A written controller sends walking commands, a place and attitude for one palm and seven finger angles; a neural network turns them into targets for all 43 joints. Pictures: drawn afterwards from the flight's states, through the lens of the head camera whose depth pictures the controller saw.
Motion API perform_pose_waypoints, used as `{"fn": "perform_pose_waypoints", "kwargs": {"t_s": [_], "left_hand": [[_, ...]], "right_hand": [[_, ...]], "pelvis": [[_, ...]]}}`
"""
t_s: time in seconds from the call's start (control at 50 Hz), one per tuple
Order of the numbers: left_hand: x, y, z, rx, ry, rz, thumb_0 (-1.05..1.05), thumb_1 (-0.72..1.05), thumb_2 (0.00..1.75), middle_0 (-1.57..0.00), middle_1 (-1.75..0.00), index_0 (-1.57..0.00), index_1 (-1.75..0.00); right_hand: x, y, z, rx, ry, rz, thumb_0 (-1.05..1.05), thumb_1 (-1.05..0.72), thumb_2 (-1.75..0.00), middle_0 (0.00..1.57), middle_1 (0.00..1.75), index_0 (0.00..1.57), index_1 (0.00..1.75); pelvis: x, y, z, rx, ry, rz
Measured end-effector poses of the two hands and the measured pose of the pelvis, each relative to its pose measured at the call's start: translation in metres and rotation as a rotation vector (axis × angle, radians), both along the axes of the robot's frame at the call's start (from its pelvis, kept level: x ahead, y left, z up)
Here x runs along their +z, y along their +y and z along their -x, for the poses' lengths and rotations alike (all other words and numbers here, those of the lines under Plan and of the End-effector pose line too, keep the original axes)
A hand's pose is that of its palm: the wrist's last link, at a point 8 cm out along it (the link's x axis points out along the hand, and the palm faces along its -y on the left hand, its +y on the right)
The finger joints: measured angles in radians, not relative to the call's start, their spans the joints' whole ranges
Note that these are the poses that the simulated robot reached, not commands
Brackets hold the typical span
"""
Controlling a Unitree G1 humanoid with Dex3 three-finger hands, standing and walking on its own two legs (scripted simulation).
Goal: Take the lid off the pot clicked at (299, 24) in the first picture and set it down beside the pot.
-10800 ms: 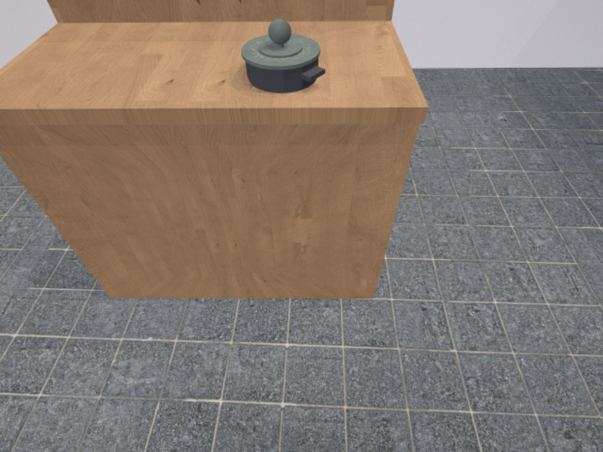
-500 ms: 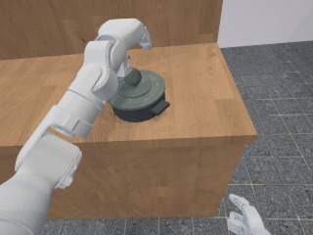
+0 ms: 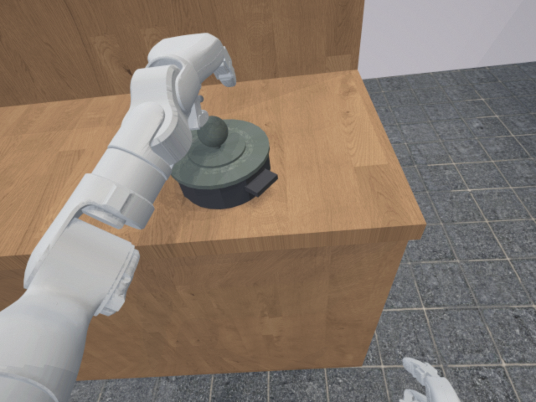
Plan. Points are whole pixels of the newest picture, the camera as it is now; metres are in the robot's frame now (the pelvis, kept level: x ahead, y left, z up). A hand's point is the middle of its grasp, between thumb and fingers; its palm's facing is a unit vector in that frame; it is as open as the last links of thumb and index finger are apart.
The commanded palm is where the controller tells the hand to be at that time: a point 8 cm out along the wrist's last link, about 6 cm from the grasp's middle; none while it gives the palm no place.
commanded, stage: move the open hand above the knob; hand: left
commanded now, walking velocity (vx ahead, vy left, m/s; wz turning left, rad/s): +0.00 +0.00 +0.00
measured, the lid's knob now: (212, 131) +0.50 +0.10 +0.17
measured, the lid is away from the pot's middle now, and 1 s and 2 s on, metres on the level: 0.00 0.00 0.01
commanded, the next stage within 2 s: lower the open fingers around the knob in 1.02 s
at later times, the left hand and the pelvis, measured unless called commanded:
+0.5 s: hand (190, 87) +0.45 +0.10 +0.27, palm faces +0.00 -0.04 -1.00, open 10.1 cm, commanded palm +0.42 +0.11 +0.32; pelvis +0.00 +0.00 +0.00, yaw +0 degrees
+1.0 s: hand (205, 105) +0.45 +0.09 +0.24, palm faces -0.07 -0.03 -1.00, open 10.1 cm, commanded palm +0.43 +0.11 +0.32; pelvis +0.01 +0.01 +0.00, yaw +0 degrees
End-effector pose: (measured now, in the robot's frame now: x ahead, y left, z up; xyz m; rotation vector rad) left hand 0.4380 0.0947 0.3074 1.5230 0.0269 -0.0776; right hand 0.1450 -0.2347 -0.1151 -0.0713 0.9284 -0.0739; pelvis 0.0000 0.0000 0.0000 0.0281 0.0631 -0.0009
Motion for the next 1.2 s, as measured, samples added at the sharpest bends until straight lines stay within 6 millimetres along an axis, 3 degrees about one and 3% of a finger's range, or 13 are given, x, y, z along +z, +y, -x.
{"fn": "perform_pose_waypoints", "kwargs": {"t_s": [0.1,0.2,0.36,0.46,0.52,0.58,0.66,0.72,0.82,0.92,1.0,1.12,1.2], "left_hand": [[0.0,-0.015,0.007,-0.089,-0.02,-0.018,0.0,-0.43,1.73,-0.9,-0.09,-0.9,-0.09],[0.024,-0.002,0.001,-0.019,-0.069,0.022,0.0,-0.43,1.73,-0.9,-0.09,-0.9,-0.09],[-0.008,0.003,0.017,-0.044,-0.001,-0.006,0.0,-0.43,1.73,-0.89,-0.09,-0.9,-0.08],[0.011,-0.001,0.019,-0.08,-0.058,-0.018,0.0,-0.43,1.73,-0.9,-0.09,-0.9,-0.09],[0.023,0.009,0.01,-0.006,-0.072,0.014,0.0,-0.43,1.73,-0.9,-0.09,-0.9,-0.09],[0.015,0.016,0.003,0.045,-0.038,0.023,0.0,-0.43,1.73,-0.9,-0.09,-0.9,-0.08],[-0.005,0.003,0.01,-0.037,-0.01,-0.006,0.0,-0.43,1.73,-0.89,-0.09,-0.9,-0.08],[-0.001,-0.007,0.012,-0.087,-0.023,-0.025,0.0,-0.43,1.73,-0.9,-0.09,-0.9,-0.08],[0.02,0.002,-0.004,-0.02,-0.052,0.021,0.0,-0.43,1.73,-0.9,-0.09,-0.9,-0.09],[0.003,0.005,-0.005,-0.008,-0.016,0.027,0.0,-0.43,1.73,-0.89,-0.09,-0.9,-0.08],[-0.01,-0.004,0.001,-0.065,0.003,-0.007,0.0,-0.43,1.73,-0.89,-0.09,-0.9,-0.08],[0.014,-0.002,-0.007,-0.039,-0.052,0.012,0.0,-0.43,1.73,-0.9,-0.09,-0.9,-0.09],[0.007,0.006,-0.012,0.011,-0.015,0.039,0.0,-0.43,1.73,-0.89,-0.09,-0.9,-0.08]], "right_hand": [[0.002,0.0,-0.007,-0.001,-0.037,0.011,0.01,-0.91,-0.9,0.2,0.3,0.19,0.3],[0.005,0.004,-0.015,0.0,-0.061,0.003,0.01,-0.91,-0.9,0.2,0.3,0.19,0.3],[0.012,0.008,-0.027,0.036,-0.07,-0.013,0.01,-0.91,-0.9,0.2,0.3,0.19,0.3],[0.017,0.013,-0.038,0.044,-0.121,0.005,0.01,-0.91,-0.9,0.2,0.3,0.19,0.3],[0.016,0.017,-0.036,0.042,-0.112,-0.003,0.01,-0.91,-0.9,0.2,0.3,0.19,0.3],[0.013,0.018,-0.03,0.045,-0.078,-0.016,0.01,-0.91,-0.9,0.2,0.3,0.2,0.3],[0.009,0.018,-0.025,0.047,-0.054,-0.02,0.01,-0.91,-0.9,0.2,0.3,0.2,0.3],[0.007,0.018,-0.024,0.037,-0.058,-0.01,0.01,-0.91,-0.9,0.2,0.3,0.2,0.3],[0.005,0.016,-0.017,0.014,-0.041,0.001,0.01,-0.91,-0.9,0.2,0.3,0.2,0.3],[0.002,0.012,-0.01,0.016,0.002,-0.013,0.01,-0.91,-0.9,0.2,0.3,0.2,0.3],[0.002,0.011,-0.013,0.017,-0.005,-0.001,0.01,-0.91,-0.9,0.2,0.3,0.2,0.3],[0.005,0.011,-0.021,0.013,-0.04,0.009,0.01,-0.91,-0.9,0.2,0.3,0.19,0.3],[0.006,0.012,-0.022,0.022,-0.022,-0.002,0.01,-0.91,-0.9,0.2,0.3,0.19,0.3]], "pelvis": [[0.0,0.001,-0.001,0.002,-0.009,0.001],[0.0,0.0,-0.003,-0.008,-0.005,0.0],[0.0,0.0,0.0,0.007,-0.014,0.004],[0.0,0.002,0.001,0.011,-0.02,0.004],[0.0,0.003,0.001,0.007,-0.011,0.002],[0.0,0.003,0.001,0.005,-0.001,0.002],[0.0,0.005,-0.001,0.01,-0.002,0.005],[0.0,0.006,-0.003,0.011,-0.009,0.007],[0.0,0.007,-0.005,-0.001,-0.002,0.004],[0.0,0.007,-0.006,-0.003,0.009,0.005],[0.0,0.007,-0.007,0.002,0.001,0.007],[0.001,0.007,-0.008,0.002,0.006,0.006],[0.001,0.006,-0.009,-0.002,0.016,0.006]]}}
